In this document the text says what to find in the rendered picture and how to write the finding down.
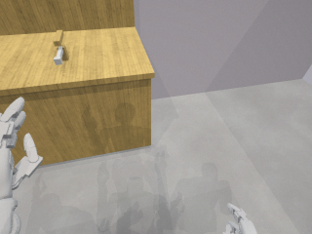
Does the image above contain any right robot hand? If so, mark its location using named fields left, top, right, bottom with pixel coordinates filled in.
left=222, top=203, right=257, bottom=234

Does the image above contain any robot left forearm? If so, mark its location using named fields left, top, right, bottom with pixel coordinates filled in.
left=0, top=198, right=21, bottom=234

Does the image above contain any counter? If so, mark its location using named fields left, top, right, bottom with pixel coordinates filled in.
left=0, top=0, right=155, bottom=168

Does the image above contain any left robot hand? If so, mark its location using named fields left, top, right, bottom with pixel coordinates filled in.
left=0, top=97, right=43, bottom=200

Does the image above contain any tap lever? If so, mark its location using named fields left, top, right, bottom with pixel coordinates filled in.
left=54, top=46, right=63, bottom=65

